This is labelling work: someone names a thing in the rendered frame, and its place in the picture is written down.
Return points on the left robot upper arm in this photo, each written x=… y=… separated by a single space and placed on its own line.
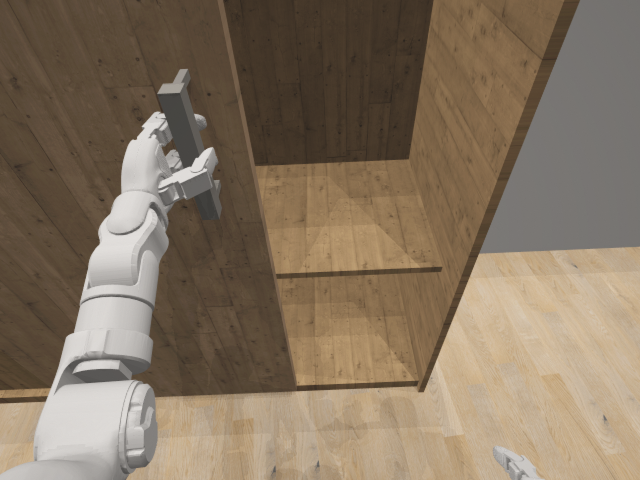
x=94 y=431

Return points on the robot right hand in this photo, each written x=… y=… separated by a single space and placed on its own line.
x=519 y=468

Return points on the robot left hand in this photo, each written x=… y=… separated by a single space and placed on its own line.
x=145 y=167

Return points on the handle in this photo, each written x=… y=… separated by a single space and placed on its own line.
x=181 y=120

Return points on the wardrobe door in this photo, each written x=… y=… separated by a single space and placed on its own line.
x=78 y=80
x=14 y=376

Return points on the left robot forearm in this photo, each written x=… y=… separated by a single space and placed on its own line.
x=111 y=338

